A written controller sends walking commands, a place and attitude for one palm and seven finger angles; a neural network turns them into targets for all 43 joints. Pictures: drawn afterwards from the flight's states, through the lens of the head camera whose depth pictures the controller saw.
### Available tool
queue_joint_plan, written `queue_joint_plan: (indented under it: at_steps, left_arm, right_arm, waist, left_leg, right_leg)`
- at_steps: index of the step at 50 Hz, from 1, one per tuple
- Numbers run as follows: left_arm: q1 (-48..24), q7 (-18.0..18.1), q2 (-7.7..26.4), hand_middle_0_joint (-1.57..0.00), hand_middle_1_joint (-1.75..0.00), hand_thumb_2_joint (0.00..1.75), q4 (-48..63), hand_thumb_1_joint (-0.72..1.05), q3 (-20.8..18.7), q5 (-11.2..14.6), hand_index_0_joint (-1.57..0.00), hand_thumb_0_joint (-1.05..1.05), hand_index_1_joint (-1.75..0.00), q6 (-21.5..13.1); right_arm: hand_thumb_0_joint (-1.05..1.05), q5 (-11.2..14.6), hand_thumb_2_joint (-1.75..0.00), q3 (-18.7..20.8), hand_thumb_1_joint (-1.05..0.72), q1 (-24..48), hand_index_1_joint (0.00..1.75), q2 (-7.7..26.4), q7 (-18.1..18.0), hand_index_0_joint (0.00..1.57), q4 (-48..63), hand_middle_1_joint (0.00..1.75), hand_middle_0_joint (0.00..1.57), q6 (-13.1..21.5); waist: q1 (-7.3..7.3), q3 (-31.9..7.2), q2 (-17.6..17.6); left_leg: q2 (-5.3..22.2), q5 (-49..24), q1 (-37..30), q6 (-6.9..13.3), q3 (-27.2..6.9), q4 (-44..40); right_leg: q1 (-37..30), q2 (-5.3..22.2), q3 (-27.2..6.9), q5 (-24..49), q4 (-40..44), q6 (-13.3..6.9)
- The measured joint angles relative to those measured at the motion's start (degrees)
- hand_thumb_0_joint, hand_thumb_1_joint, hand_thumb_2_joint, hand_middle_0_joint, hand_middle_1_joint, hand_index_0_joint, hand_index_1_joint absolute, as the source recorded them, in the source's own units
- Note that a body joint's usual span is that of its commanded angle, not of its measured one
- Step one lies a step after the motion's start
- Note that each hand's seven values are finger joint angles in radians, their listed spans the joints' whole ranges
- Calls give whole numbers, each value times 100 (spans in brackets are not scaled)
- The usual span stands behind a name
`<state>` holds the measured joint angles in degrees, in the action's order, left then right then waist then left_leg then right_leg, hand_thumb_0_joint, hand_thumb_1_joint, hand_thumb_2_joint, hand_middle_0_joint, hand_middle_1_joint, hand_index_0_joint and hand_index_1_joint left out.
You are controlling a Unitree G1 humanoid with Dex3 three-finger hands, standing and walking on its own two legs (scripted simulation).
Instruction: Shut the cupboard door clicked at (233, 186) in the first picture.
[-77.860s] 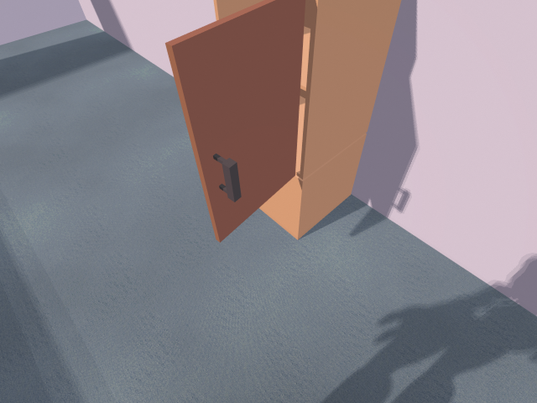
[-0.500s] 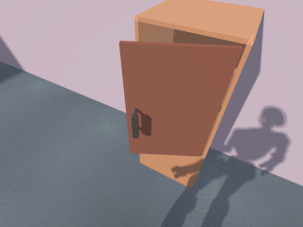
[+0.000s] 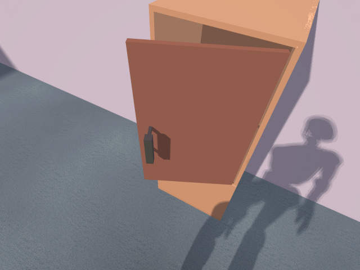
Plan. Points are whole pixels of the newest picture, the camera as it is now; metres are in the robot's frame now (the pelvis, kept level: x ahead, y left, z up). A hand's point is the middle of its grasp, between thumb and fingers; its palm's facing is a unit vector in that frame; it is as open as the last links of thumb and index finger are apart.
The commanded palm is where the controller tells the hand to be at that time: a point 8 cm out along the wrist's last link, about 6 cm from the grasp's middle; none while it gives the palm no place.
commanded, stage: shuffle to correct the standing spot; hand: left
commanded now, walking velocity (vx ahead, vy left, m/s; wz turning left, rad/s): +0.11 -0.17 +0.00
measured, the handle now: (150, 144) +0.50 +0.13 -0.07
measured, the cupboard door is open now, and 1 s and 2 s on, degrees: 26 26 26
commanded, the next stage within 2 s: come to a stop and stand still in 0.34 s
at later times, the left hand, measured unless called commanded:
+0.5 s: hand out of the picture +0.15 +0.14 -0.16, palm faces -0.06 -0.98 -0.21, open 7.3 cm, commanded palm none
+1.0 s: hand out of the picture +0.08 +0.16 -0.19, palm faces +0.06 -0.98 -0.18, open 7.3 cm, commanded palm none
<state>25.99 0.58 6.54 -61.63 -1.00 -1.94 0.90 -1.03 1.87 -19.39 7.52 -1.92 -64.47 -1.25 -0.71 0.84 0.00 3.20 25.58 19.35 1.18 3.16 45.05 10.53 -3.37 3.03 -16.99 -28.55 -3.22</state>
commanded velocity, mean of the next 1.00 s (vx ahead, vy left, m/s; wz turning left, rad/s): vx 0.01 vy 0.00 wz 0.02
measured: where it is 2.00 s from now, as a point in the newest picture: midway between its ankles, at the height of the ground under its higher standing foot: outside the picture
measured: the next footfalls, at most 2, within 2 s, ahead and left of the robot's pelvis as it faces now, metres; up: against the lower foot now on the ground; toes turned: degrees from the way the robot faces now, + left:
right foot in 0.54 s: +0.14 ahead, -0.23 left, +0.00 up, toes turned -7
left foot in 0.86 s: +0.10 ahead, +0.02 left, +0.00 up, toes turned +4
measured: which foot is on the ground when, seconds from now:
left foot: down 0.00-0.54, up 0.56-0.84, down 0.86-1.00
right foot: down 0.00-0.12, up 0.14-0.52, down 0.54-0.88, up 0.90-1.00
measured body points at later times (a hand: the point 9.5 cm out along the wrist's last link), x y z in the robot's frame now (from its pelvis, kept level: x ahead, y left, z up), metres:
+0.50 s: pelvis +0.05 -0.05 +0.01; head +0.07 -0.04 +0.46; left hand +0.16 +0.20 -0.14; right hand -0.01 -0.27 -0.14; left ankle +0.03 +0.08 -0.73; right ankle +0.10 -0.22 -0.71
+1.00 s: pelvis +0.04 -0.03 +0.00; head +0.06 +0.01 +0.45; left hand +0.08 +0.21 -0.17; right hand +0.12 -0.26 -0.13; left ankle +0.06 +0.01 -0.73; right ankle +0.04 -0.19 -0.68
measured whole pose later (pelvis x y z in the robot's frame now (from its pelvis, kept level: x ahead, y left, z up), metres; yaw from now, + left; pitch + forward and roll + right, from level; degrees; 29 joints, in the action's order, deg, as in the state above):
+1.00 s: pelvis +0.04 -0.03 +0.00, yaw -1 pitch -1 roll -2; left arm 12.5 1.9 12.6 -57.0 -4.0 -1.8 4.1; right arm -1.7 2.0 -10.5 7.7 -1.1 -54.4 -1.2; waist -1.5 3.9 3.8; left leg -2.4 15.7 14.9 6.8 6.4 31.5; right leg 25.3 2.3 -0.9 -23.2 -56.8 1.6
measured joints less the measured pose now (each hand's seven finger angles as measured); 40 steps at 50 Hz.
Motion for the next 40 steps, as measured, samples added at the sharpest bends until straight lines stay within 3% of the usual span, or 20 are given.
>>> queue_joint_plan:
  at_steps: [2, 5, 6, 9, 11, 14, 21, 26, 27, 31, 35, 40]
  left_arm:
    - [-11, 25, -27, -20, -30, 90, 1, 91, -28, -19, -20, 0, -30, -1]
    - [-18, 22, -36, -20, -30, 90, 18, 91, -45, -9, -20, 0, -30, 47]
    - [-34, 7, -27, -20, -30, 90, 18, 91, -55, 3, -20, 0, -30, 71]
    - [-196, -43, 20, -20, -30, 90, 4, 91, -74, -63, -20, 0, -30, 213]
    - [-394, -87, 101, -20, -29, 90, 65, 91, -120, -89, -20, 0, -30, 252]
    - [-735, -134, 245, -20, -29, 90, 255, 91, -198, -76, -20, 0, -30, 242]
    - [-1383, -143, 589, -20, -29, 90, 581, 93, -317, -31, -20, 1, -30, 261]
    - [-1666, -159, 634, -20, -29, 90, 762, 92, -299, 5, -20, 0, -30, 132]
    - [-1647, -144, 671, -20, -29, 90, 810, 92, -268, 8, -20, 0, -30, 30]
    - [-1770, -4, 314, -20, -29, 90, 638, 91, -103, 35, -20, 0, -30, -177]
    - [-1784, 104, 108, -20, -29, 90, 589, 92, -83, 48, -20, -1, -30, -131]
    - [-1769, 175, 232, -21, -30, 90, 666, 93, -160, -24, -21, -1, -30, -23]
  right_arm:
    - [1, 8, -90, 20, -90, 76, 29, -22, -20, 20, 33, 30, 20, 33]
    - [1, 4, -90, 21, -90, 197, 29, -49, -52, 20, 156, 30, 20, 161]
    - [1, -18, -90, 25, -90, 250, 29, -69, -67, 20, 190, 30, 20, 221]
    - [1, -76, -90, 19, -91, 346, 29, -93, -102, 20, 304, 30, 20, 301]
    - [1, -84, -90, -6, -91, 320, 29, -102, -103, 20, 364, 30, 20, 342]
    - [1, -86, -90, -29, -91, 212, 29, -115, -98, 20, 376, 30, 20, 370]
    - [1, -135, -90, 61, -90, -80, 29, -90, -14, 21, 315, 30, 20, 253]
    - [1, -151, -90, 165, -90, -253, 30, 22, 43, 21, 257, 30, 21, 108]
    - [1, -133, -90, 166, -90, -353, 30, 24, 59, 21, 267, 30, 21, 88]
    - [1, -36, -90, 172, -90, -147, 29, 304, 50, 20, 205, 30, 20, -123]
    - [1, 2, -90, 183, -91, 160, 29, 345, 65, 20, 320, 30, 20, -172]
    - [1, -23, -90, 212, -91, 577, 29, 316, 138, 20, 665, 30, 20, -237]
  waist:
    - [-31, 18, 61]
    - [-34, 17, 149]
    - [-24, 25, 208]
    - [-4, 17, 339]
    - [45, 13, 352]
    - [84, 23, 316]
    - [268, 99, 117]
    - [407, 210, -9]
    - [401, 163, 100]
    - [368, 332, -255]
    - [270, 403, -163]
    - [91, 431, 14]
  left_leg:
    - [-11, 112, 64, -13, 130, 118]
    - [-31, -487, -229, 19, 370, -800]
    - [-34, -881, -266, 119, 434, -899]
    - [-29, -692, -404, 251, 666, -871]
    - [-12, -708, -554, 229, 717, -1129]
    - [35, -934, -752, 152, 705, -1569]
    - [243, -1103, -966, -67, 576, -2007]
    - [410, -835, -834, -337, 432, -1597]
    - [338, -645, -720, -335, 424, -1318]
    - [223, 407, -242, -266, -73, -153]
    - [-88, 346, 90, -335, -59, 531]
    - [-303, 173, 254, -346, 26, 622]
  right_leg:
    - [-64, -11, 29, -23, 29, -8]
    - [-28, -32, 27, -213, -227, 47]
    - [81, -19, -20, -329, -504, 68]
    - [729, 118, -88, -951, -2027, 173]
    - [1181, 257, -101, -740, -2780, 267]
    - [1637, 505, -159, -215, -3102, 410]
    - [1659, 930, -111, 303, -1771, 603]
    - [951, 836, 124, 495, -326, 559]
    - [727, 906, 87, 676, 35, 538]
    - [752, 736, 216, 399, -345, 543]
    - [653, 758, 249, 436, -300, 472]
    - [726, 832, 295, 497, -330, 534]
